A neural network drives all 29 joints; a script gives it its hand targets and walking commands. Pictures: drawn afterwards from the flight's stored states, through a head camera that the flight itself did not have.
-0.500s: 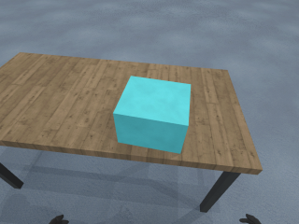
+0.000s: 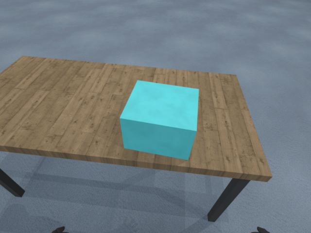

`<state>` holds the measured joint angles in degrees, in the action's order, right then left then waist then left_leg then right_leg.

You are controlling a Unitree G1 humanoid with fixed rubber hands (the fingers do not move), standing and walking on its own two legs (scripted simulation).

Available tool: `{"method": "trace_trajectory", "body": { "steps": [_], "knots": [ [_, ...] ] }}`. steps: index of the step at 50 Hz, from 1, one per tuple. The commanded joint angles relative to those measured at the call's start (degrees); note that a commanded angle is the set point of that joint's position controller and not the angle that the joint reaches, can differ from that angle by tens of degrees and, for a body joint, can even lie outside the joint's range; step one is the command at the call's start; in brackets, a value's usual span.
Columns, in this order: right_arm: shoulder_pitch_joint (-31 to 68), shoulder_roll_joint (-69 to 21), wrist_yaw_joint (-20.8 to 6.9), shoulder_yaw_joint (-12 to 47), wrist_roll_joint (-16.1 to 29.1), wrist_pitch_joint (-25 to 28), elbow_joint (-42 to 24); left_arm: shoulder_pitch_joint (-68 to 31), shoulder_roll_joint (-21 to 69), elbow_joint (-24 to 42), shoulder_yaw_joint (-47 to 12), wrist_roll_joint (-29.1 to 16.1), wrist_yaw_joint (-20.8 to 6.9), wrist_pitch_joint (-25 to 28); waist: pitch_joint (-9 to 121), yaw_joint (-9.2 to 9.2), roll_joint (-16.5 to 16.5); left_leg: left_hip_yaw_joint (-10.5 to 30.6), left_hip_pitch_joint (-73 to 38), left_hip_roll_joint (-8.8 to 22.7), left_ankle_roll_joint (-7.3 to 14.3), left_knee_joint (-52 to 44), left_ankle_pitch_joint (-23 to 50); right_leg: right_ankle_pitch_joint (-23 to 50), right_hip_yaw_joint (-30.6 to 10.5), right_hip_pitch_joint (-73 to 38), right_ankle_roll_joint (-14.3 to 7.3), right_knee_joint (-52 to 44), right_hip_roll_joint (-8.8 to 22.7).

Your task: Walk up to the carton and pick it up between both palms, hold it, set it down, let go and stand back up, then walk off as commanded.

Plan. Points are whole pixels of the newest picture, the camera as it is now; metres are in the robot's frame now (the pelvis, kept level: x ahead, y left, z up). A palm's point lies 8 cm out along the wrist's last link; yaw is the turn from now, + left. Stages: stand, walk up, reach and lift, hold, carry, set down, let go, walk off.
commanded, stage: stand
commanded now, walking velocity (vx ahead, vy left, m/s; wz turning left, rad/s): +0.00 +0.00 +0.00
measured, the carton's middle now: (161, 118) +0.53 +0.00 -0.03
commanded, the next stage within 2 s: none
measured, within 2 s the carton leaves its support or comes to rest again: neither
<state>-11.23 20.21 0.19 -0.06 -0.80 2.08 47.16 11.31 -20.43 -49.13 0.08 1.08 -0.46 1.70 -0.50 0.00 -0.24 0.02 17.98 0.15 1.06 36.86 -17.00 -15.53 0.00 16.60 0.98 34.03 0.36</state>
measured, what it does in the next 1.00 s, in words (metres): stands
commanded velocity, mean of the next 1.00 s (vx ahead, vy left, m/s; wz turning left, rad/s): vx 0.00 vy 0.00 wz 0.00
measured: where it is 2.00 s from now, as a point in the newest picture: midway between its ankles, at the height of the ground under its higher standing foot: outside the picture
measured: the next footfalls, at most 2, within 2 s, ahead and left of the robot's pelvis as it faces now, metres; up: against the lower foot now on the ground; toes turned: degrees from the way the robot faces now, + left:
none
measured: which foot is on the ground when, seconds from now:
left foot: down 0.00-1.00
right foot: down 0.00-1.00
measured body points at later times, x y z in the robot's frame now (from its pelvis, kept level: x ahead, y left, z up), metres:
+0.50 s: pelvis +0.00 +0.00 +0.00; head +0.00 +0.01 +0.45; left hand +0.11 +0.29 -0.12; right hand +0.12 -0.30 -0.10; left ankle +0.03 +0.11 -0.73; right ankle +0.03 -0.14 -0.73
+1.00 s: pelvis +0.00 -0.01 +0.01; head +0.00 +0.00 +0.46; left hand +0.10 +0.29 -0.11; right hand +0.11 -0.30 -0.10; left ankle +0.03 +0.11 -0.73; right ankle +0.03 -0.14 -0.73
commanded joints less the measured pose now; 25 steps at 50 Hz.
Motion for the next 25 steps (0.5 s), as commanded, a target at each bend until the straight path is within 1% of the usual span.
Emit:
{"method": "trace_trajectory", "body": {
  "steps": [1, 2, 3, 4, 5, 6, 7, 8, 9, 10, 11, 12, 13, 14, 15, 16, 17, 18, 19, 20, 21, 22, 23, 24, 25],
  "knots": [
    [4.3, 12.6, 0.3, -2.4, -0.5, 1.3, 0.5, -4.9, -10.4, 0.4, 3.3, -0.1, 0.2, 0.4, -2.5, 0.35, -0.3, 9.9, 1.9, 6.3, 1.8, -16.7, -2.9, 0.0, -5.0, -3.8, -4.2, -10.0, 4.5],
    [7.2, 11.4, -0.1, -2.3, 0.1, 1.4, -0.2, -2.7, -11.2, -0.5, 3.2, -0.7, -0.1, 0.9, 3.2, 0.69, 3.8, 9.7, -1.5, 6.4, 2.2, -16.4, -2.7, -1.3, -5.5, -4.4, -4.1, -9.4, 4.9],
    [5.1, 10.2, -0.3, -1.5, -0.5, 1.6, 0.2, -6.7, -11.6, -0.5, 3.0, -0.5, -0.1, 0.9, -0.2, -0.49, 1.3, 10.3, 0.0, 6.8, 2.1, -16.6, -3.3, -3.1, -6.8, -2.9, -4.2, -10.6, 5.1],
    [3.5, 13.3, -0.1, -2.1, -0.6, 0.7, 2.1, -2.9, -12.3, -0.9, 3.1, -0.8, -0.1, 1.1, -0.7, 0.86, 5.2, 10.6, 1.5, 7.1, 2.8, -16.8, -5.6, -0.8, -6.8, -4.4, -4.0, -10.9, 5.3],
    [5.1, 10.8, -0.3, -1.7, -0.7, 0.8, 1.2, -5.7, -13.4, -1.8, 3.5, 0.0, 0.2, 0.8, -0.2, -0.75, 2.0, 9.5, 1.9, 6.1, 1.6, -17.1, -6.2, -2.2, -6.1, -4.6, -3.3, -10.0, 4.4],
    [6.1, 14.0, -0.1, -2.8, -0.8, 0.9, 0.6, -3.9, -11.4, -0.3, 3.2, -0.5, 0.0, 1.2, 0.3, 1.06, 3.4, 9.3, 0.5, 6.1, 1.7, -16.4, -3.9, -2.9, -5.7, -2.5, -3.5, -10.1, 5.1],
    [4.7, 13.0, 0.1, -2.6, -0.3, 1.1, 1.1, -5.1, -11.1, -1.2, 3.1, 0.2, -0.1, 0.9, -2.8, -0.33, 3.7, 10.8, 2.3, 6.1, 1.9, -17.5, -5.7, -0.7, -5.7, -3.0, -3.9, -10.1, 4.7],
    [5.1, 10.9, 0.0, -2.1, -0.2, 1.0, 1.4, -5.4, -11.6, -0.6, 3.1, 0.1, -0.3, 1.1, -2.6, 0.1, 2.2, 9.2, 0.9, 6.2, 1.8, -17.0, -3.9, -2.7, -6.0, -1.4, -3.6, -10.8, 4.7],
    [4.4, 12.3, -0.3, -2.3, -0.1, 0.4, 1.9, -2.9, -12.7, -1.4, 3.5, 0.0, 0.1, 0.9, -0.6, 0.71, 3.4, 9.4, -0.3, 5.8, 1.9, -15.7, -2.0, -2.5, -6.4, -3.0, -4.0, -11.7, 5.1],
    [4.4, 11.2, -0.3, -2.2, -0.1, 0.3, 1.5, -2.1, -11.2, -2.2, 3.1, -0.4, 0.1, 1.0, 3.1, -0.06, 2.3, 9.0, -1.0, 5.4, 2.0, -14.8, -3.6, -3.0, -5.2, -4.4, -3.6, -10.9, 4.9],
    [5.2, 10.7, -0.1, -1.9, -0.3, 0.6, 1.2, -4.2, -11.0, -1.0, 2.9, -0.1, 0.0, 1.0, -1.4, -0.09, 2.1, 8.4, -0.8, 5.5, 1.5, -15.1, -0.6, -4.5, -6.8, -1.6, -3.7, -12.5, 6.2],
    [5.3, 13.2, -0.2, -2.7, 0.1, 0.7, 1.7, -5.2, -10.8, -1.1, 3.1, -0.1, -0.1, 1.1, -1.1, -0.6, 3.2, 9.3, -1.1, 5.9, 1.6, -14.9, 0.4, -3.0, -6.0, -2.2, -4.2, -12.0, 5.6],
    [3.2, 12.7, -0.2, -2.3, 0.2, 0.6, 2.6, -3.7, -10.4, -1.7, 2.6, -1.2, -0.2, 1.3, 1.0, 1.32, -1.1, 9.5, -2.5, 6.7, 1.7, -14.1, 6.2, 1.7, -5.3, -4.1, -3.4, -10.9, 5.6],
    [5.2, 11.4, -0.5, -2.1, -0.1, 0.9, 2.3, -3.0, -9.8, -1.7, 2.3, -1.0, 0.4, 1.4, 5.9, 1.1, 1.9, 9.2, -4.4, 6.3, 2.2, -13.5, 8.1, 5.1, -5.1, -6.7, -3.9, -10.1, 5.9],
    [3.6, 10.9, 0.0, -2.4, -0.1, 1.2, 1.9, -3.5, -12.0, -2.7, 3.1, -0.9, 0.4, 1.3, 5.0, -0.02, -1.7, 7.6, -6.8, 5.3, 1.6, -13.0, 10.4, 6.5, -5.9, -4.5, -3.7, -10.1, 5.9],
    [6.9, 11.2, -0.1, -2.3, -0.1, 1.6, 1.7, -5.2, -10.9, -1.7, 3.1, -0.4, 0.1, 1.6, 3.8, 0.68, 0.5, 8.1, -4.4, 6.1, 2.2, -13.7, 8.3, 6.5, -5.0, -5.2, -3.6, -10.3, 5.2],
    [5.4, 13.4, -0.4, -2.6, -0.3, 1.8, 2.6, -4.9, -11.0, -1.6, 3.0, -0.7, 0.4, 1.2, 3.7, 1.06, 4.9, 8.4, -3.9, 5.8, 2.1, -14.6, 9.3, 5.1, -6.3, -6.1, -4.0, -9.2, 6.0],
    [7.2, 12.5, -0.4, -2.9, -0.1, 1.4, 2.2, -3.0, -10.9, -2.6, 3.0, -0.7, -0.1, 1.1, 3.3, 1.1, 5.3, 8.5, -3.7, 6.1, 2.3, -13.9, 11.2, 5.5, -5.0, -4.7, -4.0, -9.6, 5.8],
    [4.6, 12.6, 0.1, -2.4, -0.3, 1.4, 2.2, -5.5, -9.1, -2.1, 2.4, -0.5, -0.1, 1.0, 2.1, 0.26, 4.2, 8.9, -4.6, 6.8, 2.2, -15.0, 9.3, 7.0, -5.0, -5.3, -3.4, -10.4, 5.2],
    [5.0, 10.5, -0.5, -2.2, -0.4, 1.3, 3.0, -3.2, -11.0, -2.8, 3.2, -0.7, 0.8, 1.1, 4.9, 1.46, 4.0, 9.5, -4.4, 6.9, 2.2, -15.7, 9.8, 6.6, -5.6, -7.4, -3.7, -9.7, 5.8],
    [5.1, 11.0, -0.2, -1.5, 0.0, 0.8, 2.4, -2.3, -10.9, -2.4, 2.9, -1.0, 0.6, 1.0, 3.5, 1.98, 3.6, 9.8, -3.9, 7.5, 2.2, -16.2, 9.2, 4.7, -4.7, -5.0, -3.7, -8.8, 5.4],
    [4.6, 11.8, 0.3, -2.4, 0.0, 0.8, 2.4, -4.7, -11.4, -2.2, 3.0, -0.7, 0.4, 0.6, 1.4, 0.63, 2.2, 10.0, -4.2, 7.8, 2.6, -15.2, 9.3, 5.4, -5.0, -3.3, -3.3, -9.9, 5.0],
    [3.0, 12.4, 0.4, -2.0, 0.4, 1.2, 3.4, -6.0, -11.3, -2.3, 3.1, -0.7, 0.4, 0.8, 2.4, -0.97, 3.1, 9.0, -4.1, 7.8, 2.1, -14.9, 9.9, 9.9, -6.3, -4.8, -3.6, -10.2, 6.0],
    [5.4, 11.6, 0.7, -2.4, -0.1, 1.1, 3.0, -4.9, -10.9, -2.3, 2.7, -0.1, 0.3, 0.8, 3.8, 0.71, 1.8, 9.6, -4.4, 8.2, 2.2, -14.7, 11.6, 9.1, -4.3, -5.8, -3.3, -9.6, 4.8],
    [3.8, 12.6, 0.6, -2.8, 0.2, 1.1, 2.8, -3.7, -11.2, -2.1, 3.5, -0.2, 0.7, 0.8, 5.3, 0.52, 0.6, 9.7, -4.9, 7.1, 2.4, -14.9, 11.0, 9.0, -4.0, -6.9, -2.8, -8.9, 5.1]
  ]
}}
